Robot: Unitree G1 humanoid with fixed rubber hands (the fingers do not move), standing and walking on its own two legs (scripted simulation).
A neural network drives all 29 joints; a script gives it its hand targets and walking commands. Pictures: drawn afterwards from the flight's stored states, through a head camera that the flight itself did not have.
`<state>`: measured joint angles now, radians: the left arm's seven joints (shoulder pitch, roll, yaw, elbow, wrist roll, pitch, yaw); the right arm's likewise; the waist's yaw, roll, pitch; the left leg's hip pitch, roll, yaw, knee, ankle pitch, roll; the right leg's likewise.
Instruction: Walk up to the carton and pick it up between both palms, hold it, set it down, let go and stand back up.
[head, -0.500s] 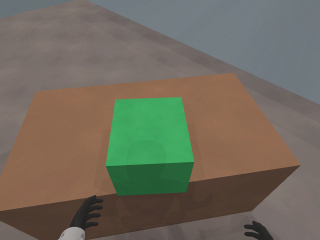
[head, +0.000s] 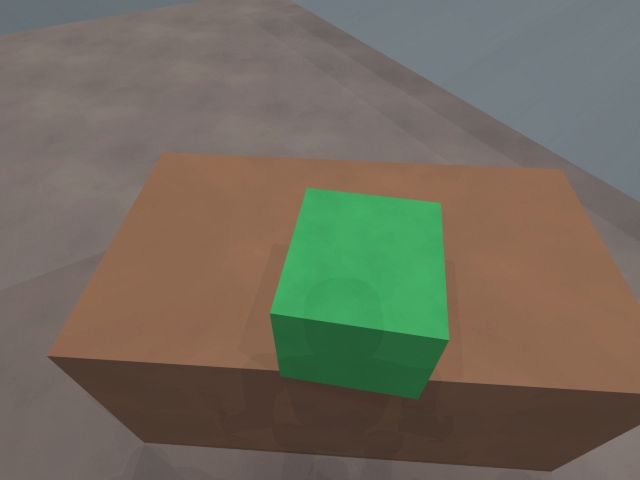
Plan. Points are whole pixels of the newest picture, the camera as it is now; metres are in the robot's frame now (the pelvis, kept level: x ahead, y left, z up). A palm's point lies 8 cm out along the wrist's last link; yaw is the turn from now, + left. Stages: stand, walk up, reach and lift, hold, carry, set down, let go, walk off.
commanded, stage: stand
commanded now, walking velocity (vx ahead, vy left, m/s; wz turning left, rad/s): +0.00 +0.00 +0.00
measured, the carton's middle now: (360, 289) +0.47 -0.02 -0.11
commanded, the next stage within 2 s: none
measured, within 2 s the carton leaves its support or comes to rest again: neither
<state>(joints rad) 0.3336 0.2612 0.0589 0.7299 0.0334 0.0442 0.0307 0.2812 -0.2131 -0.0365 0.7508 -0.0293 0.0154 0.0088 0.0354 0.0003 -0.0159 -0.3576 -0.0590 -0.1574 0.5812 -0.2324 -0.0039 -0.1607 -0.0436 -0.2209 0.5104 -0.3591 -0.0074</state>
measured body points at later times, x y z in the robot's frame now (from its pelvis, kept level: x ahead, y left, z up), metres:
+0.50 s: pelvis +0.02 -0.01 -0.01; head +0.02 +0.00 +0.44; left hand +0.03 +0.25 -0.15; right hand +0.12 -0.26 -0.13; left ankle +0.04 +0.11 -0.73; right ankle -0.05 -0.10 -0.73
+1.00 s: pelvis +0.03 -0.03 +0.00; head +0.04 -0.03 +0.45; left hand -0.03 +0.20 -0.15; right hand +0.10 -0.26 -0.15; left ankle +0.04 +0.10 -0.73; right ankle -0.05 -0.10 -0.73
